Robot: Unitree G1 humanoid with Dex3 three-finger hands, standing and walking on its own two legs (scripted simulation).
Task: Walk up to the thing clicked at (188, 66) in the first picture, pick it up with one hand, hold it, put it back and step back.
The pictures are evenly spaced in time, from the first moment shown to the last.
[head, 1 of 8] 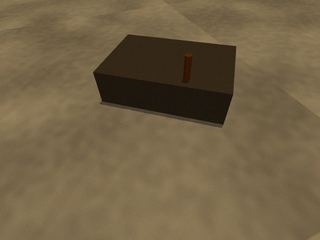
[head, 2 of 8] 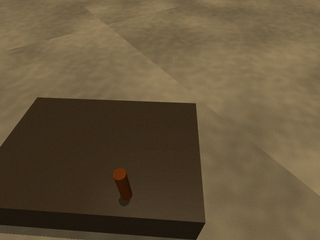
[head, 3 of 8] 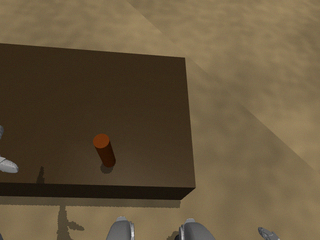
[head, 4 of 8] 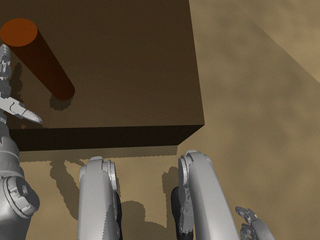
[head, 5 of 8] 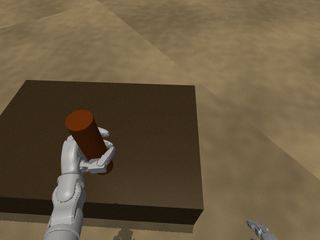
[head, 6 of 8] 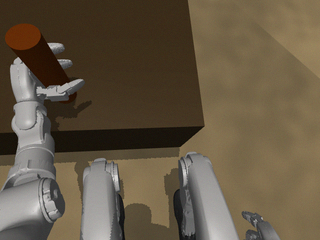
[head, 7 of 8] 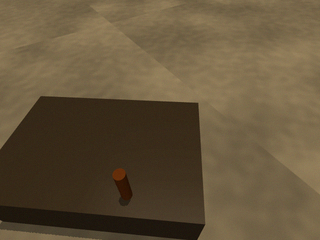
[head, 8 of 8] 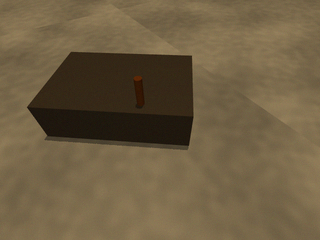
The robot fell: no
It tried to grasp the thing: yes
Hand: left
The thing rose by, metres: 0.38
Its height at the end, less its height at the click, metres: +0.00
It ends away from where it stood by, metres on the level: 0.00
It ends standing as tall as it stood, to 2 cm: yes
